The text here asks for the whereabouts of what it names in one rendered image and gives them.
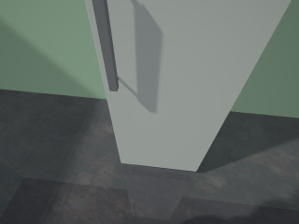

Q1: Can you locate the fridge door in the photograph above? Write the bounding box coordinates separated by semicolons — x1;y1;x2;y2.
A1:
85;0;291;172

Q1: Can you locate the handle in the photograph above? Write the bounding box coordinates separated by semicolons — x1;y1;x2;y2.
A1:
92;0;119;91

